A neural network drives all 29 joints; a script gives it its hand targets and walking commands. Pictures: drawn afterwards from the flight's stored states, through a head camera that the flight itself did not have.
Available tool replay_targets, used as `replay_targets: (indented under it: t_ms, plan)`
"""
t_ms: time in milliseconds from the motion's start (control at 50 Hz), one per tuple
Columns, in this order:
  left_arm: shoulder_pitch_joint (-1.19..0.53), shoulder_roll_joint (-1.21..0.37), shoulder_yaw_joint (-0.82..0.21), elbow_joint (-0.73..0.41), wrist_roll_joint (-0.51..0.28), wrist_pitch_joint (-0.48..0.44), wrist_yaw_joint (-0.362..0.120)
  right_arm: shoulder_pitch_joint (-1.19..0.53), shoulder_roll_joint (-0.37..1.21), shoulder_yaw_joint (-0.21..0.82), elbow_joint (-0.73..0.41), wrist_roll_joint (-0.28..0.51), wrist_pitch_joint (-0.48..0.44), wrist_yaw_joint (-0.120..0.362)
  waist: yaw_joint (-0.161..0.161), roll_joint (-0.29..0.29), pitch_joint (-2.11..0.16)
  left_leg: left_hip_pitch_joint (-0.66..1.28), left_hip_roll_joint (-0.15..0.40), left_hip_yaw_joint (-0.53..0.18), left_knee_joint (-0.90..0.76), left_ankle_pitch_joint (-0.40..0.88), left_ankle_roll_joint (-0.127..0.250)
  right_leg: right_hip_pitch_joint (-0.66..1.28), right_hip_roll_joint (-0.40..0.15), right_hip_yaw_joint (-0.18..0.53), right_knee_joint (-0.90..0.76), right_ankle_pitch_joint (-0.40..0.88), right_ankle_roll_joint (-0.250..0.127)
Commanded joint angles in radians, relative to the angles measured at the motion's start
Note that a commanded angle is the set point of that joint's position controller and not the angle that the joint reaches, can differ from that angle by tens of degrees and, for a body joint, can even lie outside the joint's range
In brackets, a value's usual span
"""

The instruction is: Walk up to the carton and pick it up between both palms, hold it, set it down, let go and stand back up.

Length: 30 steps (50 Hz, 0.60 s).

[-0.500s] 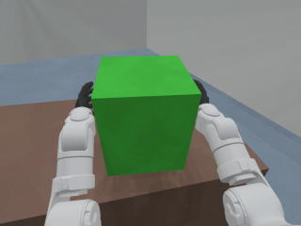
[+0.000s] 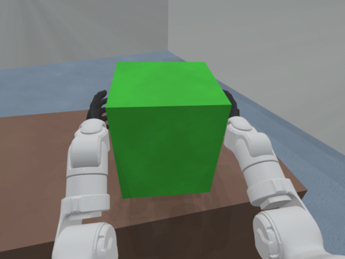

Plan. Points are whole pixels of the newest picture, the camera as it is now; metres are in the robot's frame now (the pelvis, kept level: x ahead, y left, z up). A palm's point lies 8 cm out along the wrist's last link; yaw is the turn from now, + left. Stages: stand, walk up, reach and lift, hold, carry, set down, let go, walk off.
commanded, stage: hold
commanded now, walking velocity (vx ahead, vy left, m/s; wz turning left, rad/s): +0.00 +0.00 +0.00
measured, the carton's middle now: (164, 128) +0.38 +0.01 +0.18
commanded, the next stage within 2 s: none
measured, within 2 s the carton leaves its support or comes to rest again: neither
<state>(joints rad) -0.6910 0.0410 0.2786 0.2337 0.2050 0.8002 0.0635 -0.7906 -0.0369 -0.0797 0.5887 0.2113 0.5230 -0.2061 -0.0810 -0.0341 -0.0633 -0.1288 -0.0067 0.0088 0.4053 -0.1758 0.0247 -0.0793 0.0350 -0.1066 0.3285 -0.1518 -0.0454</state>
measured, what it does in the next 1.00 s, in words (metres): stands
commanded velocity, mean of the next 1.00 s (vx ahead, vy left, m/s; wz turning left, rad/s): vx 0.00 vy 0.00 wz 0.00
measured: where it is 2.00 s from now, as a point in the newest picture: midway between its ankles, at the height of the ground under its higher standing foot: outside the picture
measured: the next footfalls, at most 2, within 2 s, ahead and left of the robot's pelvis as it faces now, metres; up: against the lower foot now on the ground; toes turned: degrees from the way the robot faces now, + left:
none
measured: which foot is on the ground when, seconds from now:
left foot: down 0.00-1.00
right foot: down 0.00-1.00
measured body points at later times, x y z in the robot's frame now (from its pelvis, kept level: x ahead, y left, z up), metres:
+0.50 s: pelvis +0.00 +0.00 +0.00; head -0.06 +0.02 +0.45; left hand +0.38 +0.16 +0.21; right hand +0.38 -0.14 +0.20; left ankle +0.04 +0.10 -0.74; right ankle +0.03 -0.09 -0.74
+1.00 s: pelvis +0.00 +0.00 +0.00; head -0.06 +0.03 +0.45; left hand +0.38 +0.17 +0.21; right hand +0.39 -0.13 +0.21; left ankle +0.04 +0.10 -0.74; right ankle +0.03 -0.09 -0.74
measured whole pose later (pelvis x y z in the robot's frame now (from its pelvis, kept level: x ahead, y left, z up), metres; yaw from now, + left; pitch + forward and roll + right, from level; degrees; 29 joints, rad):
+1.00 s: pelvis +0.00 +0.00 +0.00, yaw +1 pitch -5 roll -1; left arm -0.70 0.07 0.26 0.25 0.18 0.80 0.06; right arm -0.80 -0.03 -0.08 0.59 0.21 0.52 -0.21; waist -0.08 -0.04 -0.07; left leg -0.16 -0.01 0.00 0.41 -0.17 0.02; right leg -0.11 0.04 -0.12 0.33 -0.15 -0.05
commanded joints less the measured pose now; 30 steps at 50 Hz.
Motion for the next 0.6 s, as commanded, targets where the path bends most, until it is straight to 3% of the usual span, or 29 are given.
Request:
replay_targets:
  t_ms: [0, 80, 180, 240, 300, 360, 460, 500, 580]
  plan:
    - [-0.961, -0.67, -0.551, -0.218, -0.22, -0.104, -0.136, -0.982, 0.684, 0.379, -0.416, 0.137, -0.104, 0.125, -0.007, 0.111, -0.497, 0.119, -0.009, -0.07, -0.067, 0.158, -0.035, 0.095, -0.004, 0.086, -0.04, 0.122, 0.076]
    - [-0.886, -0.661, -0.539, -0.222, -0.219, -0.104, -0.131, -0.945, 0.661, 0.418, -0.441, 0.163, -0.098, 0.101, -0.006, 0.075, -0.507, 0.155, -0.014, -0.074, -0.03, 0.288, -0.04, 0.128, 0.004, 0.088, -0.023, 0.272, 0.089]
    - [-0.884, -0.676, -0.573, -0.3, -0.222, -0.098, -0.141, -0.895, 0.641, 0.4, -0.476, 0.161, -0.096, 0.091, -0.046, 0.126, -0.516, 0.185, -0.014, -0.078, -0.022, 0.289, -0.066, 0.107, 0.013, 0.079, -0.033, 0.228, 0.078]
    - [-0.875, -0.665, -0.545, -0.261, -0.198, -0.084, -0.145, -0.896, 0.626, 0.382, -0.453, 0.146, -0.09, 0.091, -0.041, 0.133, -0.452, 0.152, -0.014, -0.074, -0.035, 0.24, -0.062, 0.105, 0.004, 0.08, -0.043, 0.18, 0.075]
    - [-0.894, -0.654, -0.547, -0.249, -0.194, -0.086, -0.144, -0.937, 0.647, 0.399, -0.449, 0.142, -0.095, 0.097, -0.015, 0.12, -0.43, 0.105, -0.018, -0.07, -0.051, 0.205, -0.043, 0.099, 0.0, 0.079, -0.037, 0.163, 0.082]
    - [-0.869, -0.647, -0.539, -0.238, -0.191, -0.08, -0.144, -0.907, 0.648, 0.403, -0.43, 0.151, -0.087, 0.096, -0.009, 0.108, -0.398, 0.118, -0.015, -0.073, -0.051, 0.217, -0.04, 0.094, -0.007, 0.088, -0.037, 0.195, 0.088]
    - [-0.902, -0.656, -0.583, -0.321, -0.227, -0.091, -0.137, -0.91, 0.676, 0.431, -0.501, 0.173, -0.088, 0.087, -0.015, 0.101, -0.509, 0.142, -0.017, -0.08, -0.035, 0.276, -0.047, 0.137, -0.002, 0.092, -0.021, 0.276, 0.09]
    - [-0.878, -0.657, -0.576, -0.29, -0.222, -0.092, -0.134, -0.933, 0.659, 0.433, -0.529, 0.176, -0.093, 0.088, -0.012, 0.127, -0.52, 0.154, -0.02, -0.076, -0.033, 0.26, -0.05, 0.132, 0.005, 0.084, -0.022, 0.246, 0.091]
    - [-0.87, -0.649, -0.548, -0.248, -0.212, -0.083, -0.135, -0.93, 0.657, 0.408, -0.478, 0.158, -0.085, 0.096, -0.005, 0.106, -0.446, 0.107, -0.016, -0.07, -0.054, 0.181, -0.036, 0.095, -0.003, 0.089, -0.044, 0.144, 0.082]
